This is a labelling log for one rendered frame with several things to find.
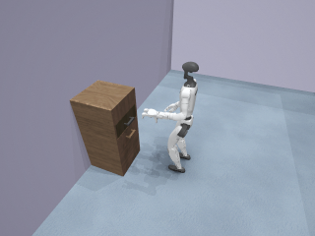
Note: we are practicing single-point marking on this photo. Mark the robot left hand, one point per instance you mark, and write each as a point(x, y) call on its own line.
point(150, 113)

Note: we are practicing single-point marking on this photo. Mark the handle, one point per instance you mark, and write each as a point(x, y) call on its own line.
point(132, 119)
point(131, 135)

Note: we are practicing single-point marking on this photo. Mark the cabinet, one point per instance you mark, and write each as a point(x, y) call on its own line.
point(97, 110)

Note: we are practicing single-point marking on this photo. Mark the robot left shin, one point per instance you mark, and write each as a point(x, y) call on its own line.
point(174, 157)

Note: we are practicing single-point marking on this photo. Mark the robot right forearm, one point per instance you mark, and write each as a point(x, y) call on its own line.
point(177, 104)

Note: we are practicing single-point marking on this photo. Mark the robot right hand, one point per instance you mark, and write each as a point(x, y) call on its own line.
point(172, 106)

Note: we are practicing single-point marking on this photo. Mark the drawer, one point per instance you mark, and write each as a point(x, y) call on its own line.
point(120, 126)

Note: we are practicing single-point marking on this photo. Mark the robot left forearm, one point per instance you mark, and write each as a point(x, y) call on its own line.
point(170, 116)

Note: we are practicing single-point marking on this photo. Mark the humanoid robot head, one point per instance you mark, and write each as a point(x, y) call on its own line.
point(190, 67)

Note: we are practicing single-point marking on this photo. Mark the robot left upper arm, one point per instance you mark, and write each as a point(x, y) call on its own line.
point(185, 98)

